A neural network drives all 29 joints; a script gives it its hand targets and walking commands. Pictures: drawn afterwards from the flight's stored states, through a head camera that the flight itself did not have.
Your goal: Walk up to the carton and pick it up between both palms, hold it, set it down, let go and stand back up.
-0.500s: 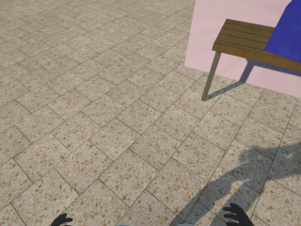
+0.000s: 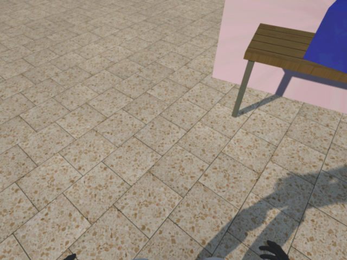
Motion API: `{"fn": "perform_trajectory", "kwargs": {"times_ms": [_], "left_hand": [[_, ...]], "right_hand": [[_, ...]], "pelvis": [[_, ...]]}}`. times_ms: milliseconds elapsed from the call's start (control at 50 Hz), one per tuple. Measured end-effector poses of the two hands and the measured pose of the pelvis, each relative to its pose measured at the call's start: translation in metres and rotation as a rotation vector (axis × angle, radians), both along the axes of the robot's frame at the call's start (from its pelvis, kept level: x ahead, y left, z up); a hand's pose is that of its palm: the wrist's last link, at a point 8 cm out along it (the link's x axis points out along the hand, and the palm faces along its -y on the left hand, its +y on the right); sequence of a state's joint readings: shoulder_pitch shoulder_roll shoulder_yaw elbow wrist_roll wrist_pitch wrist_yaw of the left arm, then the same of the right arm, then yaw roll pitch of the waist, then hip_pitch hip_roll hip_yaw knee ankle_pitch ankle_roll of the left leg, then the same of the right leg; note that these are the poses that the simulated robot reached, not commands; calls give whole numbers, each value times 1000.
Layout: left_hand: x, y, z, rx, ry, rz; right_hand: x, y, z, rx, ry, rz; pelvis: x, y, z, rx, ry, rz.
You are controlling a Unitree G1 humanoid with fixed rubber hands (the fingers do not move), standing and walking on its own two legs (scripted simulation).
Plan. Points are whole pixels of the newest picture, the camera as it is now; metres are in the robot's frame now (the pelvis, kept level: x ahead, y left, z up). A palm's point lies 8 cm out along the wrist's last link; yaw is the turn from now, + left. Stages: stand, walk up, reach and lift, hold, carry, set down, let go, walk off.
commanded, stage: stand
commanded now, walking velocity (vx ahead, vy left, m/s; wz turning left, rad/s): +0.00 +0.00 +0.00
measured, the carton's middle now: out of the picture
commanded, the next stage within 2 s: none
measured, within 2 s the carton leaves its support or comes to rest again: neither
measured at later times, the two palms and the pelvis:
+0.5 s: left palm out of the picture +0.08 +0.28 -0.11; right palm out of the picture +0.11 -0.25 -0.11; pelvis +0.00 +0.00 +0.00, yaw +0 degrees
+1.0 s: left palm out of the picture +0.08 +0.28 -0.11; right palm out of the picture +0.10 -0.25 -0.11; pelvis +0.00 +0.00 +0.00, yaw +0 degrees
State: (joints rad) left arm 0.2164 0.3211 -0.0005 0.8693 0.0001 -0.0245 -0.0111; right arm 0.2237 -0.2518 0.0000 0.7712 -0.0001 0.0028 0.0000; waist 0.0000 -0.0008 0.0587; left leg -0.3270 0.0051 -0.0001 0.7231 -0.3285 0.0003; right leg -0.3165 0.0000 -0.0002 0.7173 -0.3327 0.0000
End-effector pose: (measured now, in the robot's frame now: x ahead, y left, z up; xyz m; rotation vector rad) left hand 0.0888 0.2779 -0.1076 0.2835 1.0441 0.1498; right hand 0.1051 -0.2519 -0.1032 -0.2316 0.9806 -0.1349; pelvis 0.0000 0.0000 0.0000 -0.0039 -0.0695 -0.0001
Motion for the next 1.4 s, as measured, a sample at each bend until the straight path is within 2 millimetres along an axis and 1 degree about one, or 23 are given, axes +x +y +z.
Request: {"fn": "perform_trajectory", "kwargs": {"times_ms": [360, 780, 1400], "left_hand": [[-6, 2, -2, 3, 22, 6], [-11, 3, -5, 1, 48, 11], [-11, 3, -5, 5, 57, 12]], "right_hand": [[3, -1, 0, -1, 1, 1], [-1, -2, -3, -2, 25, -4], [2, -2, -5, -2, 31, -2]], "pelvis": [[0, 0, 0, 0, 0, 0], [0, 0, 0, 0, 0, 0], [0, 0, 0, 0, 0, 0]]}}
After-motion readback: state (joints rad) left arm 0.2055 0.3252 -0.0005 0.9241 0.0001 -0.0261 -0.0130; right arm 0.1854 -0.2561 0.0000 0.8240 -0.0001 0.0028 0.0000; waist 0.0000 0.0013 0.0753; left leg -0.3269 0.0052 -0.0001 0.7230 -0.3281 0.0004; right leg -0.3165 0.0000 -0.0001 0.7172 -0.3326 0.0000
